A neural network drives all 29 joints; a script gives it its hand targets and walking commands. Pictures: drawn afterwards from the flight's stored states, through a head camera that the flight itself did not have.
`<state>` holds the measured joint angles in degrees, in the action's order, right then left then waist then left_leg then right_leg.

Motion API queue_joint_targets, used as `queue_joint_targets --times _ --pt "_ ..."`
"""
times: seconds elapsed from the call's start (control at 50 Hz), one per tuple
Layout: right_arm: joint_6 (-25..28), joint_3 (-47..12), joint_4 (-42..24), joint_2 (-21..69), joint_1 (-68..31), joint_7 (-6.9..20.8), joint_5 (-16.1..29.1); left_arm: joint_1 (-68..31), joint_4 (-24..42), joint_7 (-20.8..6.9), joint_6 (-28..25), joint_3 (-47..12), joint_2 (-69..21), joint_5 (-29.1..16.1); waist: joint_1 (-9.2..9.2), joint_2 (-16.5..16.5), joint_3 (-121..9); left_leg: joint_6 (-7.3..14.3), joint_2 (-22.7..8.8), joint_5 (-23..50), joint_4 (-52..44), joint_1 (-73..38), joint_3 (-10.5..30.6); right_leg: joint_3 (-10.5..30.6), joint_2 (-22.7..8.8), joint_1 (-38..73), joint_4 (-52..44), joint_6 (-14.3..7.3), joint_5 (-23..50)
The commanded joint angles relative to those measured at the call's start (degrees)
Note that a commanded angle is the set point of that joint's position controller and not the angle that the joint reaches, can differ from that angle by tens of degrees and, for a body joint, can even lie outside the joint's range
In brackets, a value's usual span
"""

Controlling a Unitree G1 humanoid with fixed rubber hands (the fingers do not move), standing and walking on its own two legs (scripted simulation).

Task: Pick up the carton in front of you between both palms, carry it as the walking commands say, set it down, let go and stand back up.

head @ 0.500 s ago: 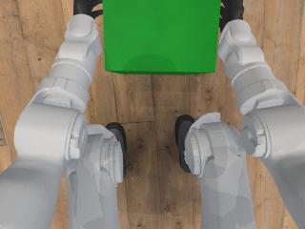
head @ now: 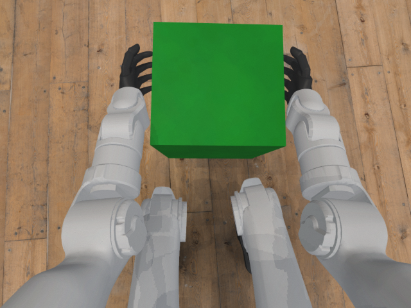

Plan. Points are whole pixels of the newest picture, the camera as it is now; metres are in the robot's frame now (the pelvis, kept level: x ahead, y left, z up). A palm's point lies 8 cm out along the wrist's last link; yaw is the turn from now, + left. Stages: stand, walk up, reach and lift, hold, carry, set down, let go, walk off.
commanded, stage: reach and lift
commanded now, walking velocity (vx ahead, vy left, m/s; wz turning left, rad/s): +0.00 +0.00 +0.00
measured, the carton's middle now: (213, 105) +0.49 -0.03 -0.14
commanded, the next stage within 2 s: none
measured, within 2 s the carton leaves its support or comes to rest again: neither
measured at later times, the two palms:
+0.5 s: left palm (92, 66) +0.47 +0.13 +0.08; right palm (342, 64) +0.45 -0.17 +0.08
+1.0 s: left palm out of the picture +0.43 +0.14 +0.24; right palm out of the picture +0.42 -0.16 +0.24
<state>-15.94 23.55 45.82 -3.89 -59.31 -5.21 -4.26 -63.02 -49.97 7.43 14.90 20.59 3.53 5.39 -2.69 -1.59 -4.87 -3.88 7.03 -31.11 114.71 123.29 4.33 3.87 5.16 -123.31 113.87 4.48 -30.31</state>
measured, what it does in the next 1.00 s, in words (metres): rises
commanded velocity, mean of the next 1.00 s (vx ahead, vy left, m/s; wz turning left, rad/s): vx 0.00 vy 0.00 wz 0.00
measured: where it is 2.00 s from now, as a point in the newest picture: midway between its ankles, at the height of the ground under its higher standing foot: (210, 256)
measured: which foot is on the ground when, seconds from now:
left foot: down 0.00-1.00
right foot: down 0.00-1.00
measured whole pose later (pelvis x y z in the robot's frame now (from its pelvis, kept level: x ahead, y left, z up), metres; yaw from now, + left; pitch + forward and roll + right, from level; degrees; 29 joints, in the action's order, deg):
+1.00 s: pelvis +0.09 +0.00 +0.27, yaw +0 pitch +21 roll +0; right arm -16.7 18.4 34.6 5.4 -24.0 -2.2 -9.2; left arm -24.8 -35.8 4.2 15.4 17.8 -6.9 9.1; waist -1.2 -0.8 -12.0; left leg -1.2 5.5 -24.5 58.7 55.2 7.7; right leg 7.2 4.4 -55.6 58.1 1.9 -23.8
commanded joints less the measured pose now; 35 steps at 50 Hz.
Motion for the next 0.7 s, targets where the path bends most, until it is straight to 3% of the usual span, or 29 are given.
queue_joint_targets --times 0.0,0.16,0.34,0.48,0.68 --pt "-0.7 -23.4 -2.6 58.2 -38.0 15.7 2.0 -33.8 1.2 -14.5 0.7 -20.0 -60.9 -1.7 -1.11 -0.7 -51.4 3.3 4.1 1.7 -16.3 -27.6 -8.8 -9.6 4.1 28.9 -15.7 -2.7 3.7" --pt "-1.4 -24.1 -3.4 61.4 -34.2 16.5 0.4 -30.0 2.0 -15.5 1.3 -20.5 -63.9 -0.6 -1.0 0.0 -57.5 2.7 4.3 4.2 -23.4 -35.4 -8.4 -9.1 4.2 37.7 -22.9 -2.6 6.3" --pt "-2.4 -33.0 -9.6 65.8 -26.6 16.5 4.3 -22.8 10.1 -15.8 2.4 -30.1 -68.2 -4.2 -0.33 0.2 -62.8 1.9 4.1 11.0 -29.9 -47.3 -7.6 -8.2 4.7 49.7 -29.1 -2.1 12.8" --pt "-2.2 -36.3 -10.5 67.1 -18.9 16.0 5.2 -15.0 11.7 -15.9 2.4 -33.7 -69.6 -5.5 -0.07 0.3 -57.5 1.7 3.9 12.7 -36.3 -54.3 -6.2 -6.6 4.6 57.5 -35.5 -2.1 14.4" --pt "-0.6 -35.7 -9.1 67.8 -7.9 15.6 3.1 -3.7 10.4 -15.9 0.8 -32.8 -69.9 -3.7 0.53 1.0 -46.8 2.3 3.1 14.7 -47.9 -65.3 -3.4 -3.8 3.8 69.1 -46.8 -2.6 16.5"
